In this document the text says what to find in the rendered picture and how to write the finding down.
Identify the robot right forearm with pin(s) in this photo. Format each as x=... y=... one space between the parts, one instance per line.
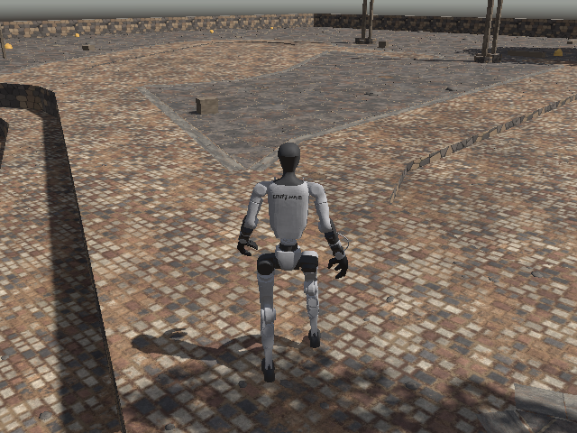
x=334 y=242

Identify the robot right upper arm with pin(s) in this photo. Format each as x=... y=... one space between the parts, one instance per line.
x=317 y=191

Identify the humanoid robot torso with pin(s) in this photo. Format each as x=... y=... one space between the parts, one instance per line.
x=288 y=211

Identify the robot left upper arm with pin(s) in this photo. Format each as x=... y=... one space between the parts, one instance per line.
x=260 y=190

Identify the left robot hand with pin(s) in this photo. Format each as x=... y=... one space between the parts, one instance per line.
x=250 y=243

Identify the robot left forearm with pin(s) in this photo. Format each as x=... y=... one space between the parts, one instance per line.
x=245 y=233

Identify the robot left shin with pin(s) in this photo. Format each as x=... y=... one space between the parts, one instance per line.
x=267 y=339

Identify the right robot hand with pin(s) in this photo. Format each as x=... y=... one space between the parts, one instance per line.
x=343 y=264

